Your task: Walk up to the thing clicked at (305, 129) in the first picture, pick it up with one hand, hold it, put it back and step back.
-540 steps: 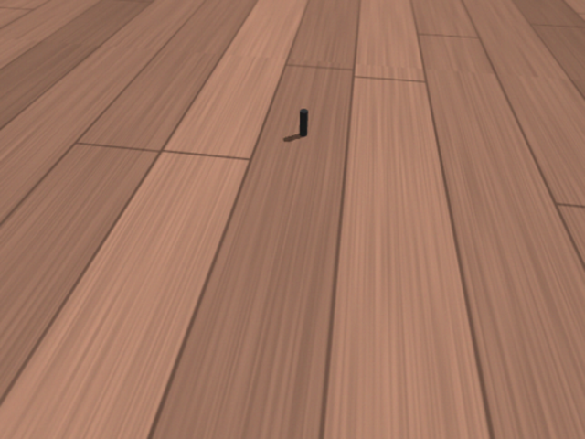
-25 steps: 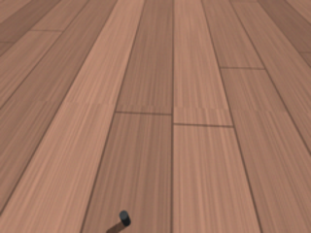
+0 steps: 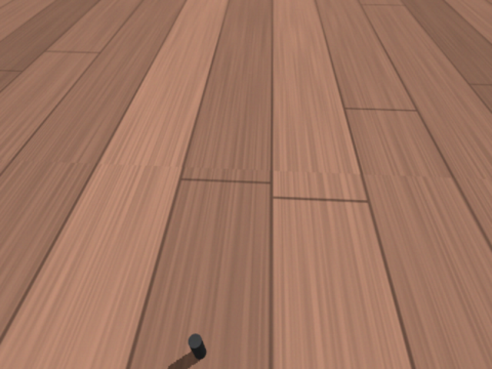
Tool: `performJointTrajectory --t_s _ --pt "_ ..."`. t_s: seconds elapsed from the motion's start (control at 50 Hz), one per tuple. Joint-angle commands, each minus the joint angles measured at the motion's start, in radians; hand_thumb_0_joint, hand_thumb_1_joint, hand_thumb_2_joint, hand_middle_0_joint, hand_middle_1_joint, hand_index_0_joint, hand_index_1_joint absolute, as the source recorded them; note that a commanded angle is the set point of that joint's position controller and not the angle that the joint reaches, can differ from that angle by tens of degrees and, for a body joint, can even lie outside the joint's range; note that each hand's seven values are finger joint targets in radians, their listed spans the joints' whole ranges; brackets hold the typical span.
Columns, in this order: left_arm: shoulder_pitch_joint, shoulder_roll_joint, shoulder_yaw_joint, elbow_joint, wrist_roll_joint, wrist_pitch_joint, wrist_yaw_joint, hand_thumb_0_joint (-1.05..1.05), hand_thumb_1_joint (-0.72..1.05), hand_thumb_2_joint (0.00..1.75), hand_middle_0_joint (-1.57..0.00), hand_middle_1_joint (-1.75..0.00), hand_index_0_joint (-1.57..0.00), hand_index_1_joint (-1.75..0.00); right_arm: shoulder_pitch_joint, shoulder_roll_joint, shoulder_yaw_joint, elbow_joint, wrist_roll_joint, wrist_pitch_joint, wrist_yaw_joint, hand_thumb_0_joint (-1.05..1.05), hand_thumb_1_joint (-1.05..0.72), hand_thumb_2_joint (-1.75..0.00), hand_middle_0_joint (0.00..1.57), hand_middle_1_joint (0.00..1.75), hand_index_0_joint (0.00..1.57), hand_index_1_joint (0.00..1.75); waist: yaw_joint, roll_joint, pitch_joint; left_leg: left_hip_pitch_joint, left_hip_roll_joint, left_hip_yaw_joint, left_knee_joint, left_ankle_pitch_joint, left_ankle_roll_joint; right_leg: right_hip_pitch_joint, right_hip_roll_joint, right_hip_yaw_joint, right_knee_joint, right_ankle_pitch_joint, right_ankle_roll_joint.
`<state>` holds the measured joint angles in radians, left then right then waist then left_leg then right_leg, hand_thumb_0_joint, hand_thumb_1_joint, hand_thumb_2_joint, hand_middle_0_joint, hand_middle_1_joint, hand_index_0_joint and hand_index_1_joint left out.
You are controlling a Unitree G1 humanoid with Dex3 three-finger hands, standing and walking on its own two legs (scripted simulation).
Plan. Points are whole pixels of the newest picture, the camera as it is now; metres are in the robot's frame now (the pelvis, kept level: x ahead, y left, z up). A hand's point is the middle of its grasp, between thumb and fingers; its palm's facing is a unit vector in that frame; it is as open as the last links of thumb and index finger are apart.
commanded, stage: stand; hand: left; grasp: from the side
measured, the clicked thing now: (197, 347) +0.34 +0.20 -0.70
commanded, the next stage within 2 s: go down in 0.46 s
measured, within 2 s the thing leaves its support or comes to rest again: neither
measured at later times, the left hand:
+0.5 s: hand out of the picture +0.06 +0.26 -0.16, palm faces -0.03 -0.94 -0.34, open 7.4 cm
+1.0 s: hand out of the picture +0.14 +0.27 -0.18, palm faces +0.00 -0.93 -0.36, open 14.0 cm
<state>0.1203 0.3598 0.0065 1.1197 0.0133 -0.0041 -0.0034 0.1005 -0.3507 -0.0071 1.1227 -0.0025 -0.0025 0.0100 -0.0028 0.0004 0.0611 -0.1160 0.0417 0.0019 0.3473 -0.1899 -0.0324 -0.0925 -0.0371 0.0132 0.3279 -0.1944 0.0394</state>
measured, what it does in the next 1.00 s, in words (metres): stands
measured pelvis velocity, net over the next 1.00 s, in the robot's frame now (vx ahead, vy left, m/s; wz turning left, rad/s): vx -0.02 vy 0.01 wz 0.00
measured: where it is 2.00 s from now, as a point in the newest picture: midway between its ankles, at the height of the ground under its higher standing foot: outside the picture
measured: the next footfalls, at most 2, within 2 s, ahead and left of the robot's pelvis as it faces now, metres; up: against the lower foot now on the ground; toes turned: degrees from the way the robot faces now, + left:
none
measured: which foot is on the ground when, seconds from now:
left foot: down 0.00-1.00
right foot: down 0.00-1.00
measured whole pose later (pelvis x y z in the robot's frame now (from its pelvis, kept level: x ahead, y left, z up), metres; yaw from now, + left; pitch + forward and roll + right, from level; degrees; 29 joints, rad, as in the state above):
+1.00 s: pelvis -0.02 +0.01 -0.04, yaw +0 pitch +9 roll -1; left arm 0.05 0.34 0.18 0.85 0.11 0.14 -0.04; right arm 0.24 -0.24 -0.03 0.69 0.02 -0.07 -0.01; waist -0.03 0.00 -0.04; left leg -0.60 0.05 -0.02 0.80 -0.37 -0.03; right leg -0.56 -0.03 0.02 0.76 -0.36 0.05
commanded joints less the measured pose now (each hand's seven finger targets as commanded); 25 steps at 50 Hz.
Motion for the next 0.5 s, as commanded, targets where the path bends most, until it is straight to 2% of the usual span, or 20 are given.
performJointTrajectory --t_s 0.0,0.28,0.42,0.48 --pt "-0.026 0.212 0.041 -0.058 -0.001 -0.022 0.011 0.00 0.90 0.90 -0.20 -0.30 -0.20 -0.30 -0.047 -0.220 -0.042 -0.062 -0.005 -0.018 -0.014 0.00 -0.90 -0.90 0.20 0.30 0.20 0.30 0.002 0.008 -0.085 0.022 0.088 -0.061 -0.045 0.125 0.051 -0.019 -0.095 0.059 -0.049 0.146 -0.050" --pt "-0.025 0.214 0.040 -0.059 -0.001 -0.022 0.011 0.00 0.90 0.90 -0.20 -0.30 -0.20 -0.30 -0.035 -0.221 -0.044 -0.060 -0.006 -0.018 -0.012 0.00 -0.90 -0.90 0.20 0.30 0.20 0.30 0.000 0.000 -0.064 0.003 0.083 -0.069 -0.056 0.090 0.048 -0.033 -0.089 0.062 -0.056 0.097 -0.049" --pt "-0.023 0.215 0.040 -0.063 -0.002 -0.025 0.010 0.00 0.90 0.90 -0.20 -0.30 -0.20 -0.30 -0.030 -0.219 -0.043 -0.065 -0.005 -0.019 -0.011 0.00 -0.90 -0.90 0.20 0.30 0.20 0.30 -0.001 0.011 -0.085 0.008 0.085 -0.068 -0.045 0.126 0.050 -0.012 -0.094 0.060 -0.049 0.149 -0.048" --pt "-0.022 0.217 0.041 -0.063 -0.002 -0.024 0.011 0.00 0.90 0.90 -0.20 -0.30 -0.20 -0.30 -0.026 -0.220 -0.042 -0.062 -0.006 -0.021 -0.012 0.00 -0.90 -0.90 0.20 0.30 0.20 0.30 0.002 0.009 -0.085 0.011 0.089 -0.072 -0.048 0.133 0.049 -0.012 -0.094 0.060 -0.045 0.136 -0.049"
